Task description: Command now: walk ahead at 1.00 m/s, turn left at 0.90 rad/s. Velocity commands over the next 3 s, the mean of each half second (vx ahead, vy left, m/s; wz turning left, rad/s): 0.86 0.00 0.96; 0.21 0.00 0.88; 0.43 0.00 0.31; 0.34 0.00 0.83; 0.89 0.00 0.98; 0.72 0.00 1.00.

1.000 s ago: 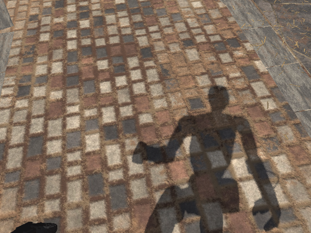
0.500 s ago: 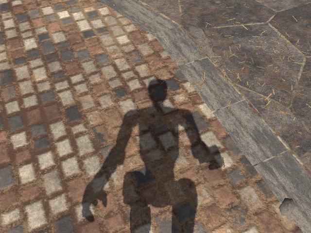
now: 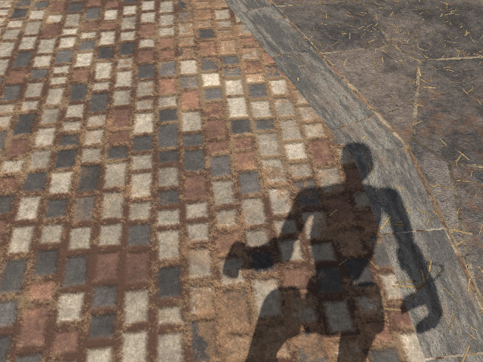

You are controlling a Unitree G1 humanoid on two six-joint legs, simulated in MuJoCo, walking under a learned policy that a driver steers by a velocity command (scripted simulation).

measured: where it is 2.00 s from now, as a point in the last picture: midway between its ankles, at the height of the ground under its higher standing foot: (149, 269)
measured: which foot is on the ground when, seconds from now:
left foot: up 0.00-0.28, down 0.30-0.66, up 0.68-1.00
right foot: down 0.00-0.30, up 0.32-0.64, down 0.66-1.00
